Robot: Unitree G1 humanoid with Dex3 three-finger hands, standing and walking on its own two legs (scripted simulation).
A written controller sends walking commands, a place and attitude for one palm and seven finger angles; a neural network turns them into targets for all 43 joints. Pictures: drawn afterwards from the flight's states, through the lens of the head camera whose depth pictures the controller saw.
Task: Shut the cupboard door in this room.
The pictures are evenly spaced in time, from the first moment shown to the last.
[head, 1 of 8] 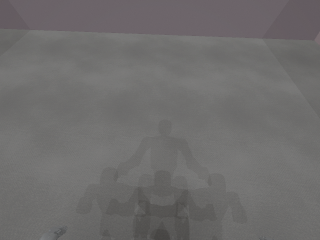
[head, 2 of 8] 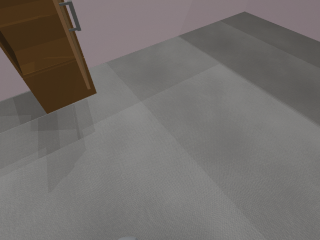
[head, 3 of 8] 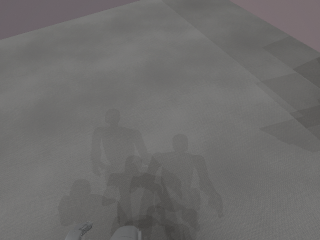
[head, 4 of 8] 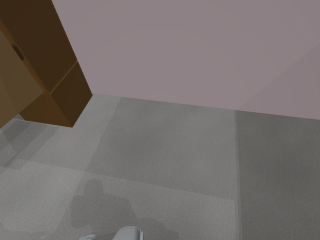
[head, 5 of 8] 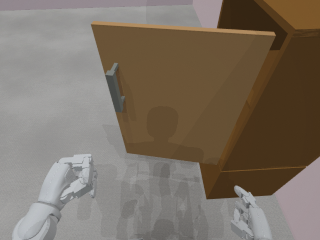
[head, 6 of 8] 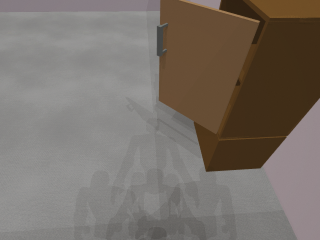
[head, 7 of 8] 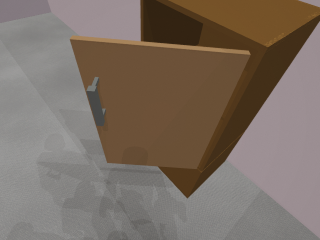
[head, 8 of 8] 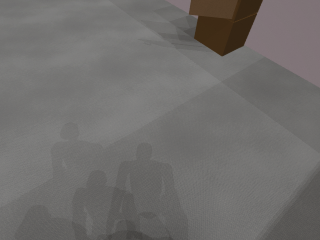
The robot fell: no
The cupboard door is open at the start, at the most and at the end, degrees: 78 78 46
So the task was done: no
